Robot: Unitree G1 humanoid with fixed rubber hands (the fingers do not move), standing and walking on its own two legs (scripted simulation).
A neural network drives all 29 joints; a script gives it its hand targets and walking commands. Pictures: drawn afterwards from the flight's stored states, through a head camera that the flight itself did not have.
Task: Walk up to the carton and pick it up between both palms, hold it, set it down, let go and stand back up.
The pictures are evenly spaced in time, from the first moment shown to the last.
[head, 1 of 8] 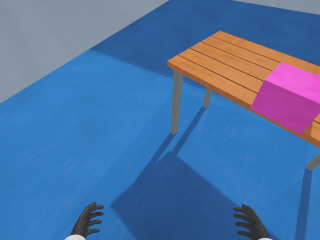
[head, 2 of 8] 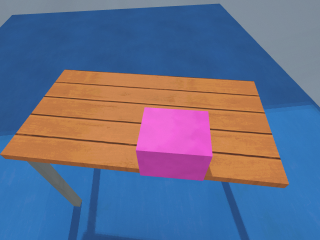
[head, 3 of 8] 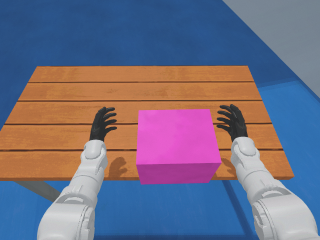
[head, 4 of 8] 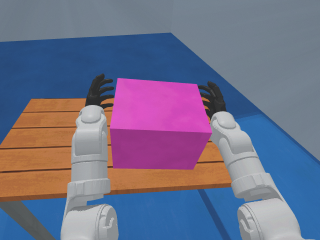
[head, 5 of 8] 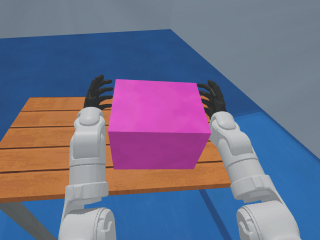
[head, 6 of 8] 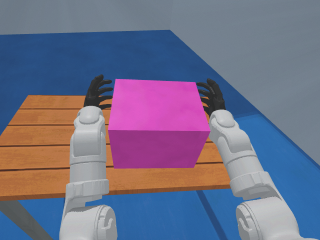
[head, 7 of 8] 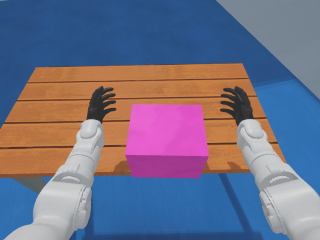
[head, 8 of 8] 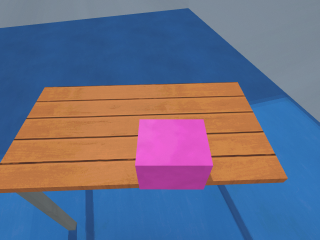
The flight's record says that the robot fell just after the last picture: no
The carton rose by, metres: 0.21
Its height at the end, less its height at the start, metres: +0.00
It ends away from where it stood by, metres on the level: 0.01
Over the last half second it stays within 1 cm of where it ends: yes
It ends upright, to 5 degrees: yes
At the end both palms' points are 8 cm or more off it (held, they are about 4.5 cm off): yes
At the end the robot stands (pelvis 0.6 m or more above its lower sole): yes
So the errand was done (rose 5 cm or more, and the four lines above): yes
